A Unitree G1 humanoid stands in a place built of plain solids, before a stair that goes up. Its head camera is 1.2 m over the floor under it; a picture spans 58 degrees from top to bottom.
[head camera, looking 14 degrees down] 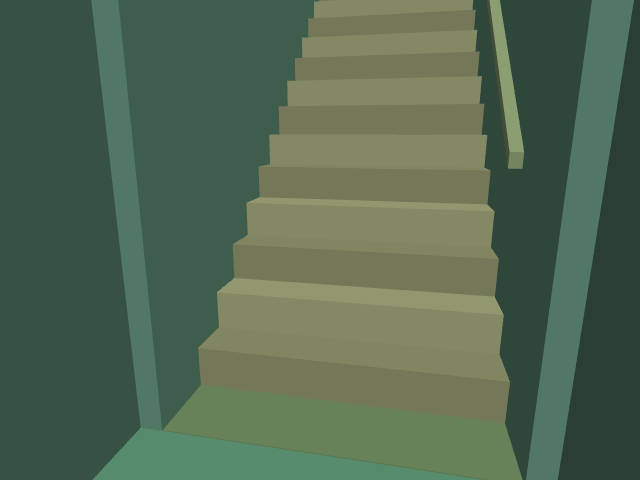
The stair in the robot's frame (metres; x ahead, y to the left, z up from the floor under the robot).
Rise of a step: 0.20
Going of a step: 0.23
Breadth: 1.40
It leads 12 degrees to the right of straight ahead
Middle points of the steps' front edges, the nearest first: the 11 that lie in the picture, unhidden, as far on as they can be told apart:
1.74 -0.10 0.20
1.97 -0.15 0.40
2.19 -0.20 0.59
2.42 -0.25 0.79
2.65 -0.29 0.99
2.88 -0.34 1.18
3.11 -0.39 1.38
3.33 -0.44 1.58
3.56 -0.49 1.77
3.79 -0.53 1.97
4.02 -0.58 2.17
